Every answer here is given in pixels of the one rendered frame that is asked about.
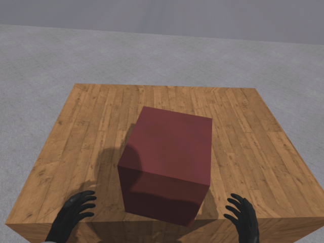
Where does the pedestal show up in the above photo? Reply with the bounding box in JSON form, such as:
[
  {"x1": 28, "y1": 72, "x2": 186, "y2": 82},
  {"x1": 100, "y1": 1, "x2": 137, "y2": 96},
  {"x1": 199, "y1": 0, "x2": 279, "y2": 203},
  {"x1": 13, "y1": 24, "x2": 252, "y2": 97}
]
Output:
[{"x1": 5, "y1": 83, "x2": 324, "y2": 243}]

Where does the right robot hand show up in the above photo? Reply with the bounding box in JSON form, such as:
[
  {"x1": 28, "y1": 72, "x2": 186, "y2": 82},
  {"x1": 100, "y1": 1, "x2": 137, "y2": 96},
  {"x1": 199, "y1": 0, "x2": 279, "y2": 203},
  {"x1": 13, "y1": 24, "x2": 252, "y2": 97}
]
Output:
[{"x1": 224, "y1": 193, "x2": 259, "y2": 243}]

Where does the left robot hand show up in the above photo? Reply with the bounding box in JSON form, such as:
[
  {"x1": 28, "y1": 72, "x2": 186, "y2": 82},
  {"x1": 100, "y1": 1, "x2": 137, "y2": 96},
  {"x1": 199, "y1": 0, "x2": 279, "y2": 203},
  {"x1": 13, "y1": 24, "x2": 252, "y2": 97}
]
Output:
[{"x1": 45, "y1": 190, "x2": 97, "y2": 243}]

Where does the carton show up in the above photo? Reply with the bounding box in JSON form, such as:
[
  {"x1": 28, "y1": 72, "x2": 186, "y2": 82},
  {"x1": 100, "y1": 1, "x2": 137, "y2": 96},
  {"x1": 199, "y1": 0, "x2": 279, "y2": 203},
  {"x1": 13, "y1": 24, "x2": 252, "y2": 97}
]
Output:
[{"x1": 117, "y1": 106, "x2": 213, "y2": 228}]

